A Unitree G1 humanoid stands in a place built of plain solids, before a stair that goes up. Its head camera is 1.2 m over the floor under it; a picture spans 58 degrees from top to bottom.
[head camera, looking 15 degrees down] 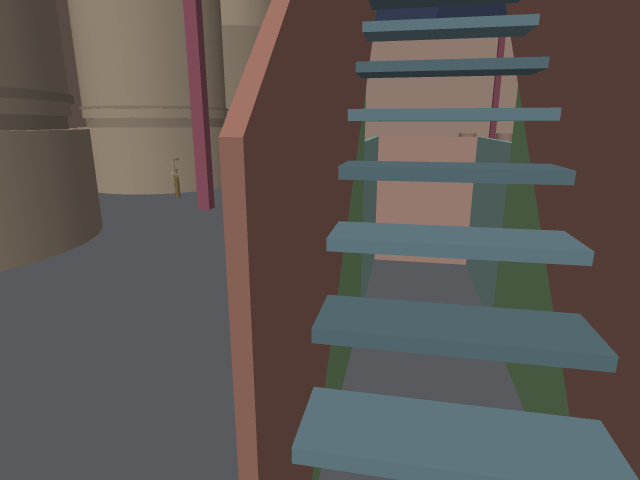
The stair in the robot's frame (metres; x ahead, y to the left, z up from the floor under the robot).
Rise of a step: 0.21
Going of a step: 0.24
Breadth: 0.88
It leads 11 degrees to the right of straight ahead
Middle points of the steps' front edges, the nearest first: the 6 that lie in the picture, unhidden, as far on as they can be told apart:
1.06 -0.37 0.63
1.29 -0.41 0.84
1.53 -0.46 1.05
1.76 -0.51 1.26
1.99 -0.55 1.47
2.22 -0.60 1.68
